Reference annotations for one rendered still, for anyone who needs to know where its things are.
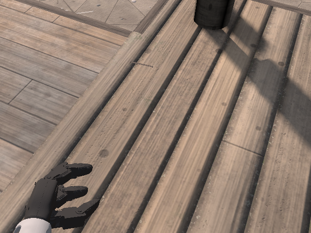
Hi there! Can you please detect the left robot forearm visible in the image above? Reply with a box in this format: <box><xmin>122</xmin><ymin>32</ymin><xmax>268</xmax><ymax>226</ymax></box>
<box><xmin>14</xmin><ymin>217</ymin><xmax>52</xmax><ymax>233</ymax></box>

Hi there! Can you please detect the left robot hand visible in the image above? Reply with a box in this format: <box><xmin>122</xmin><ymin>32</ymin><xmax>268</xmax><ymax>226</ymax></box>
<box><xmin>24</xmin><ymin>161</ymin><xmax>100</xmax><ymax>230</ymax></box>

